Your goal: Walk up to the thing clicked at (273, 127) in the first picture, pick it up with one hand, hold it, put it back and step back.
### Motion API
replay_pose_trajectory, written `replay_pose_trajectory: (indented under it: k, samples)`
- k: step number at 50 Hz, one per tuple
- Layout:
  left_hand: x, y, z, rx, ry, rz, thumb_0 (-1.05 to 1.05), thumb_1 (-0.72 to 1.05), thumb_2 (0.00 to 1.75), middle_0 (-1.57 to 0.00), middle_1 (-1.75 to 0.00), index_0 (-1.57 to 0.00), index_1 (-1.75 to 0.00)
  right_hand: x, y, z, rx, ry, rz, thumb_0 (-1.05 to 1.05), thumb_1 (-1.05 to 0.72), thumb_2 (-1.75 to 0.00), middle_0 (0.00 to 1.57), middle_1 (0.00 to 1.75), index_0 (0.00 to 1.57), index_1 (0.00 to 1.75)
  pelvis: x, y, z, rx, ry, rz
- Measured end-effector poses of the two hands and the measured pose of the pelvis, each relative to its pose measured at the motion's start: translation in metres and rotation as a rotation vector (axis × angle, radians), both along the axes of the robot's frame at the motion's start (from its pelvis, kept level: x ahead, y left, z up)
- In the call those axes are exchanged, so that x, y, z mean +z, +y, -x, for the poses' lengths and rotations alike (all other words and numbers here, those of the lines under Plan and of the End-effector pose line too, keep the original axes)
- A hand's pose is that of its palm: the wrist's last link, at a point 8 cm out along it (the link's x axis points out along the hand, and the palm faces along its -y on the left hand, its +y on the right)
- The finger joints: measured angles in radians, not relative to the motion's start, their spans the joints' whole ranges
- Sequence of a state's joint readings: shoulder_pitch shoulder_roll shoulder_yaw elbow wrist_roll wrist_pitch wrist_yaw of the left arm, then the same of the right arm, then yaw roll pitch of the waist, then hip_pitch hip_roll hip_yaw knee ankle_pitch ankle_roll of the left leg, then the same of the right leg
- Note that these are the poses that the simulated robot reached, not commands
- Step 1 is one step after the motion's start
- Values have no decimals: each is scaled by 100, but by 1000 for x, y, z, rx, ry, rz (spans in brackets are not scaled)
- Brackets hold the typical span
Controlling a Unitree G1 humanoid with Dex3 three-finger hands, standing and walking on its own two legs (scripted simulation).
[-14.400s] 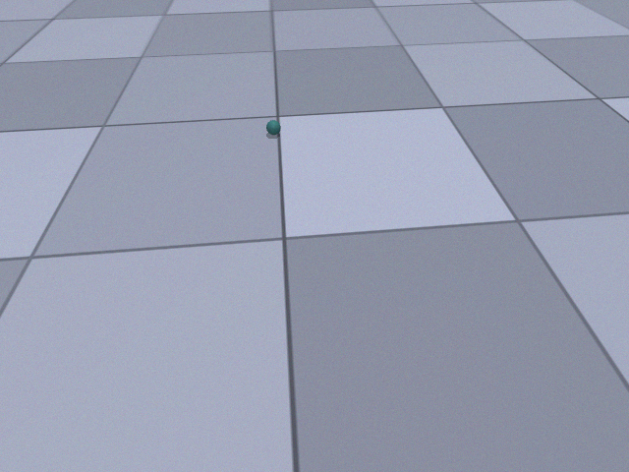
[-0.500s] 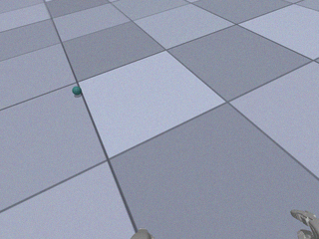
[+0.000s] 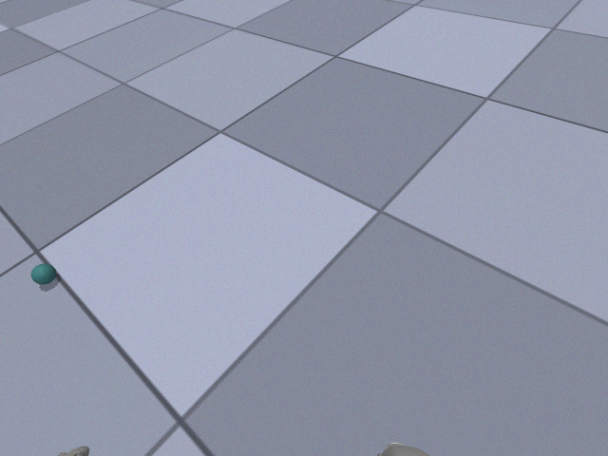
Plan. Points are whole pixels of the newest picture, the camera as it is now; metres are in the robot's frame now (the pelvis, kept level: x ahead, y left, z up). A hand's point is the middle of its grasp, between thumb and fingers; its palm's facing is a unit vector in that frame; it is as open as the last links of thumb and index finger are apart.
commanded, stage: walk up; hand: left
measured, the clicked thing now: (43, 274) +1.04 +1.10 -0.69
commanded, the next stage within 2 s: none
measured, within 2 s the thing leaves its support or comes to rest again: neither
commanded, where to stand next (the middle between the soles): +0.46 +1.13 m, yaw -46 degrees
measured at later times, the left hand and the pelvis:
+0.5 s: hand out of the picture +0.31 +0.58 -0.12, palm faces -0.23 -0.80 -0.56, open 7.4 cm; pelvis +0.17 +0.27 +0.01, yaw -12 degrees
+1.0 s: hand out of the picture +0.46 +0.76 -0.10, palm faces -0.31 -0.71 -0.63, open 7.4 cm; pelvis +0.27 +0.49 -0.01, yaw -22 degrees
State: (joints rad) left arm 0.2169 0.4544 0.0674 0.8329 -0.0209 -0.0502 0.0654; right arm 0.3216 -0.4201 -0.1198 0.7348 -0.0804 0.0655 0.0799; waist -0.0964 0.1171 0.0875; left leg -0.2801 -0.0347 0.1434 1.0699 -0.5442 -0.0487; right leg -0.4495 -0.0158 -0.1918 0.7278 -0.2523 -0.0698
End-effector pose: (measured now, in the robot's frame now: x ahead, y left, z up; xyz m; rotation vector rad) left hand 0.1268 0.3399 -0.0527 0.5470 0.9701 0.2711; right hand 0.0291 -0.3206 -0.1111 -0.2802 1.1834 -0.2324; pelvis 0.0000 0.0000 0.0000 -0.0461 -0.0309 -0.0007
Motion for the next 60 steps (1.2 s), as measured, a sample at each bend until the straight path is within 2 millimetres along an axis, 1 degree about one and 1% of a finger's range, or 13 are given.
replay_pose_trajectory:
  k: [8, 11, 15, 18, 20, 27, 33, 38, 44, 48, 52, 55, 60]
  samples:
    - [0, 74, -1, 67, 84, -28, 0, 89, 89, -21, -30, -21, -30, 23, 79, -134, 137, -183, -25, 1, -90, -89, 20, 30, 21, 30, 8, 76, -57, -45, -11, 3]
    - [-4, 114, -14, 37, 137, -34, 1, 89, 89, -21, -30, -21, -30, 30, 102, -168, 119, -230, 4, 1, -90, -89, 20, 30, 21, 30, 4, 116, -80, -72, -2, 6]
    - [-20, 188, -47, 9, 182, -58, 1, 89, 89, -21, -30, -22, -30, 28, 144, -194, 79, -221, 62, 0, -90, -89, 20, 30, 21, 30, -12, 178, -114, -117, 19, 14]
    - [-38, 245, -86, -8, 224, -100, 1, 89, 89, -21, -30, -22, -30, 25, 184, -189, 28, -195, 98, 0, -91, -89, 20, 30, 20, 30, -22, 215, -134, -154, 16, -27]
    - [-41, 263, -116, -17, 226, -107, 1, 89, 89, -21, -30, -21, -30, 25, 211, -173, -18, -145, 92, 0, -91, -89, 20, 30, 20, 30, -17, 233, -145, -170, 22, -11]
    - [-19, 271, -214, -165, 198, -25, 1, 90, 89, -20, -30, -21, -30, 37, 287, -116, -191, 48, 54, 0, -90, -89, 20, 30, 21, 30, 18, 286, -185, -218, 43, -32]
    - [-10, 282, -277, -273, 159, -34, 0, 90, 89, -21, -30, -21, -30, 15, 330, -110, -290, 69, 35, 1, -90, -89, 20, 30, 21, 30, 11, 329, -218, -277, 36, -47]
    - [-8, 320, -297, -269, 79, -77, 0, 89, 89, -21, -30, -21, -30, -11, 366, -151, -276, 24, 4, 1, -90, -89, 20, 30, 20, 30, -5, 362, -231, -307, 0, 7]
    - [6, 375, -305, -246, 43, -83, 0, 89, 89, -21, -30, -21, -30, -1, 408, -209, -196, -73, -17, 1, -90, -89, 20, 30, 21, 30, 2, 415, -247, -326, -15, -18]
    - [3, 424, -322, -291, 69, -100, 0, 89, 89, -21, -30, -21, -30, 7, 433, -231, -200, -127, 25, 0, -90, -89, 20, 30, 21, 30, -4, 461, -262, -362, 2, -32]
    - [-14, 489, -351, -325, 78, -118, 0, 89, 89, -21, -30, -22, -30, 7, 470, -238, -221, -112, 101, 0, -90, -89, 20, 30, 21, 30, -22, 518, -279, -389, 27, -18]
    - [-31, 534, -374, -310, 98, -134, 1, 89, 89, -21, -30, -21, -30, 8, 515, -227, -251, -76, 134, 0, -91, -89, 20, 30, 20, 30, -28, 555, -288, -429, -4, -54]
    - [-34, 552, -399, -330, 162, -84, 1, 90, 89, -20, -30, -21, -30, 21, 594, -193, -362, 31, 90, 0, -90, -89, 20, 30, 21, 30, -5, 593, -307, -437, 29, -9]
